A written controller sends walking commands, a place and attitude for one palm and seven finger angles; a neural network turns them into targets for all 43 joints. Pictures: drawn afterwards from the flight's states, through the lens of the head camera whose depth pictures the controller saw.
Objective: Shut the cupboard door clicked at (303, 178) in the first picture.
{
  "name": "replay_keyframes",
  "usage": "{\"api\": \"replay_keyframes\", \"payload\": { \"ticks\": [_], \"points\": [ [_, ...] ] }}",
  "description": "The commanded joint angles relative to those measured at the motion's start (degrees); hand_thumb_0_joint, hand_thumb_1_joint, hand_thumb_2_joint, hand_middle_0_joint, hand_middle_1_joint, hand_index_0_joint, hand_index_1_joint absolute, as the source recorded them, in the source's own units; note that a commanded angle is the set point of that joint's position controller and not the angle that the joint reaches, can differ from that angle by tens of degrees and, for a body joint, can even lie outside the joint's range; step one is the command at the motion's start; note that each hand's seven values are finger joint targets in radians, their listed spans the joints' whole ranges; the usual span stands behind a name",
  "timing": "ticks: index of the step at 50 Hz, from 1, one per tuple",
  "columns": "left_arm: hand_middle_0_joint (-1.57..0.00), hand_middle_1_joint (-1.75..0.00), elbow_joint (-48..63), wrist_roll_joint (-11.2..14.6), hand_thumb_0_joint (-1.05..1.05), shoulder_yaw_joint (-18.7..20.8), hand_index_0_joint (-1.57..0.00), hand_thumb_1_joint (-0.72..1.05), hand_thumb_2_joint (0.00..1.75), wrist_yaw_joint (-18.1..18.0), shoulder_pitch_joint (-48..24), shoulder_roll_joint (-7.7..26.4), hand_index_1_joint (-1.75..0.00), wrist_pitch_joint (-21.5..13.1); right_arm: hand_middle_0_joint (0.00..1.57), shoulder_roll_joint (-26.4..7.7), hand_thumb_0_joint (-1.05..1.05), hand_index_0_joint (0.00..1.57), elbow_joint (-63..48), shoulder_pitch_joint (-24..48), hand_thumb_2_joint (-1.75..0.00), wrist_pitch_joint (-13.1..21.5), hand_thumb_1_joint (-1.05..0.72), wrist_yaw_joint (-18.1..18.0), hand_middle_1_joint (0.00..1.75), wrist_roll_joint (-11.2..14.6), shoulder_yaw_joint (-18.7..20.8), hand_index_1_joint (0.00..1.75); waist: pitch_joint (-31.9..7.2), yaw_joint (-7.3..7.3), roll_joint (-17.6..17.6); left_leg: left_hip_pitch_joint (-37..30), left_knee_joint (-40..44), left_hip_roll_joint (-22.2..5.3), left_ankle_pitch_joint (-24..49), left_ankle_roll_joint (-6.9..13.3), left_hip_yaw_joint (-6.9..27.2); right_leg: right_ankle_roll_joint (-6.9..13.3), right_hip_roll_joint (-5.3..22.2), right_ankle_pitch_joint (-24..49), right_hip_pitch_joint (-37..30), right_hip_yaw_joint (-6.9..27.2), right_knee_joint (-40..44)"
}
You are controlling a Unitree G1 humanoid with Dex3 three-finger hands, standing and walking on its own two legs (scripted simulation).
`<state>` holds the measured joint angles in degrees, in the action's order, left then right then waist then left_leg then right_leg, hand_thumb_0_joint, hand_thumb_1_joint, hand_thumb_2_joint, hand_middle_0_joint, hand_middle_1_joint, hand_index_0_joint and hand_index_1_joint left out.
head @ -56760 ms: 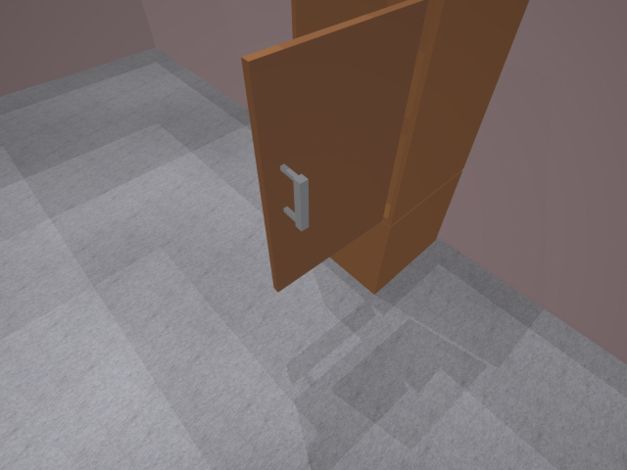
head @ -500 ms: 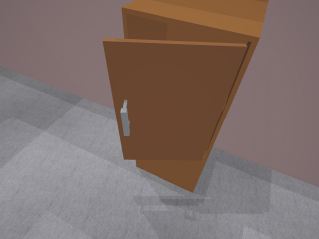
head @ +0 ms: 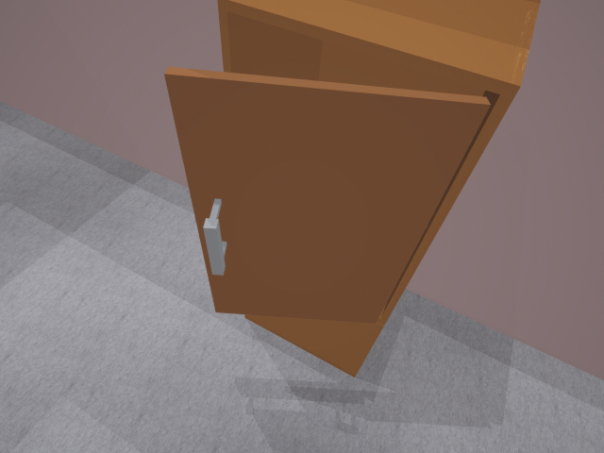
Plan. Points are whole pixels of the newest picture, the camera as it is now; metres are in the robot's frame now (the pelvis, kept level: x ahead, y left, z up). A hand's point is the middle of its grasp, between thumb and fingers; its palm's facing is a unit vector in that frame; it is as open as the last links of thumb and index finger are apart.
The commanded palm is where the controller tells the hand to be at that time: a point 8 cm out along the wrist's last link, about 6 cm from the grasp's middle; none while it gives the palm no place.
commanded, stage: come to a stop and stand still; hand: left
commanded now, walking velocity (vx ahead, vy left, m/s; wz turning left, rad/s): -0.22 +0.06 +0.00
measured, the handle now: (217, 238) +0.43 +0.17 -0.01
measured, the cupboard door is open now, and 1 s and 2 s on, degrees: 26 26 26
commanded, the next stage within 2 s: look again from close up in 0.80 s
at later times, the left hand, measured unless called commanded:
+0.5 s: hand out of the picture +0.01 +0.22 -0.16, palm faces +0.00 -0.96 -0.27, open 7.4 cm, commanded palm none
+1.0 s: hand out of the picture -0.09 +0.19 -0.16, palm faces -0.02 -0.98 -0.19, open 7.4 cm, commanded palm none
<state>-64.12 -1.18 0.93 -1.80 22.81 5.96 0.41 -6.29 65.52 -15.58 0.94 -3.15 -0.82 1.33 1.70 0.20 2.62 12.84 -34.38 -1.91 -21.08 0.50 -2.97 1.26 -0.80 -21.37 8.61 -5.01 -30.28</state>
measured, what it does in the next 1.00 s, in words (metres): shifts its weight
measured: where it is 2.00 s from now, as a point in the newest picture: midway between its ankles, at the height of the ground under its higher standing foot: outside the picture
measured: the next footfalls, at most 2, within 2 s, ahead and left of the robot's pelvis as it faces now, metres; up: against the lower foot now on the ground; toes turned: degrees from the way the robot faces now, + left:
none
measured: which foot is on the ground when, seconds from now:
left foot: down 0.00-1.00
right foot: down 0.00-1.00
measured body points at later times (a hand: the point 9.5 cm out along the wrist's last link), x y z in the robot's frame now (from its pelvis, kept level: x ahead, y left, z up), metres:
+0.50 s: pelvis -0.05 +0.03 +0.00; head -0.05 +0.02 +0.45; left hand +0.01 +0.27 -0.14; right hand +0.01 -0.21 -0.15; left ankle -0.03 +0.11 -0.73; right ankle -0.06 -0.10 -0.73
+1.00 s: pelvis -0.07 +0.02 +0.01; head -0.05 +0.02 +0.46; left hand -0.09 +0.25 -0.15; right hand -0.09 -0.20 -0.15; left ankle -0.03 +0.11 -0.73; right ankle -0.06 -0.10 -0.73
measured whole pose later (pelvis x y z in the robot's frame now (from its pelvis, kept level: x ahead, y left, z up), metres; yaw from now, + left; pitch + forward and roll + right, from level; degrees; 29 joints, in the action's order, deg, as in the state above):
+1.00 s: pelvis -0.07 +0.02 +0.01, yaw +0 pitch +0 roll +0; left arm -63.1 -1.1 -1.5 -1.5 19.3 8.9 -0.4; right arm -9.4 63.5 -18.5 0.7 -0.4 -0.7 -0.3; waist 1.7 -0.3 0.0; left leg 14.5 -24.7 1.6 -10.6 3.3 -5.6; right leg 0.0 1.7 -13.7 13.6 -2.1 -27.2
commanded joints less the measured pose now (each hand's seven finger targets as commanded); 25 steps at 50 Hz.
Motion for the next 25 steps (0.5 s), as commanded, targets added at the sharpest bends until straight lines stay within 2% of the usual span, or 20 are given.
{"api": "replay_keyframes", "payload": {
  "ticks": [1,2,4,8,11,12,13,14,15,16,17,18,19,20,21,22,23,25],
  "points": [
    [-0.20,-0.30,1.95,0.55,0.00,1.07,-0.20,0.90,0.90,-1.51,5.44,6.18,-0.30,-1.00,0.20,-5.01,0.00,0.20,-1.57,-4.29,-0.90,0.13,-0.90,-0.88,0.30,0.89,0.72,0.30,-1.72,-0.31,-4.31,-4.58,3.16,-4.43,43.33,0.81,1.53,-0.48,8.07,48.81,-2.89,3.88,1.81],
    [-0.20,-0.30,2.57,0.43,0.00,1.18,-0.20,0.90,0.90,-1.65,4.84,6.29,-0.30,-0.85,0.20,-4.63,0.00,0.20,-1.96,-3.64,-0.90,-0.05,-0.90,-0.82,0.30,0.89,0.98,0.30,-0.39,-0.18,-2.46,-4.03,3.38,-4.08,42.18,0.78,1.01,-0.77,8.40,51.29,-2.25,3.75,1.53],
    [-0.20,-0.30,3.88,0.27,0.00,1.71,-0.20,0.90,0.90,-1.73,3.93,6.85,-0.30,-0.42,0.20,-5.44,0.00,0.20,-2.96,-3.58,-0.90,-0.48,-0.90,-0.74,0.30,0.65,1.59,0.30,-1.34,-0.27,-2.17,-4.62,2.84,-4.04,41.52,0.90,0.54,-0.61,8.94,50.99,-1.64,3.96,0.43],
    [-0.20,-0.30,5.97,0.07,0.00,2.06,-0.20,0.90,0.90,-1.46,1.22,6.85,-0.30,0.14,0.20,-6.33,0.00,0.20,-4.59,-2.21,-0.90,-0.92,-0.90,-0.36,0.30,0.33,2.38,0.30,-2.40,-0.16,-2.19,-5.53,3.66,-4.85,38.41,1.45,1.06,-0.14,8.46,41.93,0.13,4.31,0.40],
    [-0.20,-0.30,6.94,0.00,0.00,1.73,-0.20,0.90,0.90,-1.23,0.10,6.43,-0.30,0.34,0.20,-6.22,0.00,0.20,-5.55,-0.83,-0.90,-1.03,-0.90,0.04,0.30,0.23,2.01,0.30,-1.86,0.04,-1.84,-3.49,6.51,-5.24,29.43,1.73,2.78,0.06,8.01,31.21,0.51,5.26,3.38],
    [-0.20,-0.30,6.98,0.05,0.00,1.51,-0.20,0.90,0.90,-1.20,-0.21,6.38,-0.30,0.17,0.20,-5.91,0.00,0.20,-5.67,-0.32,-0.90,-0.86,-0.90,0.18,0.30,0.26,1.69,0.30,-1.93,0.21,-2.17,-3.36,7.54,-5.19,28.63,1.72,3.03,0.03,7.97,30.23,-0.30,5.57,4.29],
    [-0.20,-0.30,6.67,-0.51,0.00,1.51,-0.20,0.90,0.90,-3.27,1.92,10.86,-0.30,-1.24,0.20,-10.53,0.00,0.20,-10.32,2.97,-0.90,-0.07,-0.90,0.38,0.30,1.13,2.17,0.30,-2.77,0.88,-1.74,-3.72,-4.70,-5.72,38.95,-0.10,0.80,-1.63,9.84,53.94,3.94,9.18,4.15],
    [-0.20,-0.30,9.54,-0.28,0.00,1.88,-0.20,0.90,0.90,-2.83,0.10,11.88,-0.30,-2.29,0.20,-7.72,0.00,0.20,-11.82,-0.49,-0.90,-0.01,-0.90,1.38,0.30,0.35,1.73,0.30,-7.16,-0.95,-0.95,2.55,-4.69,-2.74,20.01,0.86,1.73,2.01,12.35,56.17,-4.42,9.75,0.48],
    [-0.20,-0.30,10.04,-0.01,0.00,1.76,-0.20,0.90,0.90,-2.49,-1.78,12.14,-0.30,-2.52,0.20,-7.36,0.00,0.20,-12.06,-0.66,-0.90,-0.08,-0.90,1.64,0.30,0.55,1.54,0.30,-9.76,-1.44,1.77,3.85,-0.35,-2.34,9.07,1.07,1.44,4.37,13.05,52.74,-6.78,10.23,-1.11],
    [-0.20,-0.30,11.06,0.13,0.00,1.25,-0.20,0.90,0.90,-2.26,-3.75,11.57,-0.30,-2.39,0.20,-7.28,0.00,0.20,-12.14,-1.51,-0.90,0.00,-0.90,1.82,0.30,0.59,1.30,0.30,-10.25,-2.20,-0.61,0.55,5.03,-2.12,11.21,1.18,1.48,4.48,12.35,44.95,-4.76,8.61,-2.54],
    [-0.20,-0.30,11.24,0.40,0.00,0.84,-0.20,0.90,0.90,-1.97,-4.95,10.59,-0.30,-2.25,0.20,-7.90,0.00,0.20,-11.42,-1.69,-0.90,0.42,-0.90,1.97,0.30,-0.01,1.17,0.30,-8.26,-1.86,-9.56,-3.59,6.64,-3.56,23.42,1.90,2.98,3.08,9.22,34.98,-0.14,6.16,-4.41],
    [-0.20,-0.30,11.30,0.62,0.00,0.63,-0.20,0.90,0.90,-1.81,-4.41,10.12,-0.30,-1.77,0.20,-9.15,0.00,0.20,-11.56,-1.63,-0.90,0.52,-0.90,1.73,0.30,-0.21,1.03,0.30,-6.10,-0.95,-14.17,-3.43,7.42,-6.99,33.72,3.90,7.40,1.49,5.98,20.47,2.57,4.15,-3.96],
    [-0.20,-0.30,10.72,0.53,0.00,0.30,-0.20,0.90,0.90,-1.71,-4.18,9.39,-0.30,-1.16,0.20,-9.85,0.00,0.20,-12.05,-0.74,-0.90,0.44,-0.90,1.50,0.30,-0.08,0.81,0.30,-3.91,-0.06,-13.79,-2.13,9.38,-8.83,35.81,5.67,9.76,0.56,3.71,7.48,3.38,2.76,-3.08],
    [-0.20,-0.30,10.48,0.45,0.00,0.03,-0.20,0.90,0.90,-1.49,-3.83,8.88,-0.30,-0.73,0.20,-10.38,0.00,0.20,-12.85,0.63,-0.90,0.34,-0.90,1.44,0.30,0.02,0.72,0.30,-1.29,0.75,-9.54,0.35,10.63,-9.06,29.64,6.44,10.48,0.41,3.04,2.28,3.84,2.75,-1.18],
    [-0.20,-0.30,10.16,0.27,0.00,-0.18,-0.20,0.90,0.90,-1.23,-4.01,8.71,-0.30,-0.44,0.20,-10.69,0.00,0.20,-13.41,1.55,-0.90,0.21,-0.90,1.56,0.30,0.06,0.60,0.30,1.94,0.95,-5.91,3.57,11.86,-8.11,20.10,5.98,9.92,0.48,3.35,2.03,4.31,3.22,1.07],
    [-0.20,-0.30,10.20,0.08,0.00,-0.21,-0.20,0.90,0.90,-0.93,-4.71,9.18,-0.30,-0.68,0.20,-10.09,0.00,0.20,-13.59,2.10,-0.90,0.25,-0.90,1.72,0.30,-0.04,0.44,0.30,3.86,1.01,-3.12,5.18,12.56,-6.67,14.68,5.23,9.25,0.79,4.07,4.13,4.47,4.16,3.07],
    [-0.20,-0.30,10.30,0.10,0.00,-0.30,-0.20,0.90,0.90,-0.73,-5.09,9.35,-0.30,-0.81,0.20,-10.05,0.00,0.20,-13.58,2.07,-0.90,0.18,-0.90,1.97,0.30,-0.03,0.38,0.30,4.37,0.55,-1.67,5.30,13.50,-5.54,8.19,4.30,8.14,1.04,4.99,3.34,5.45,5.44,4.77],
    [-0.20,-0.30,10.69,0.12,0.00,-0.30,-0.20,0.90,0.90,-0.43,-6.60,10.59,-0.30,-0.81,0.20,-10.17,0.00,0.20,-13.14,0.88,-0.90,-0.05,-0.90,2.41,0.30,-0.18,0.35,0.30,5.41,-0.37,-1.51,5.90,16.06,-4.12,-2.39,3.30,7.65,1.36,5.53,-2.36,7.65,7.03,6.84]
  ]
}}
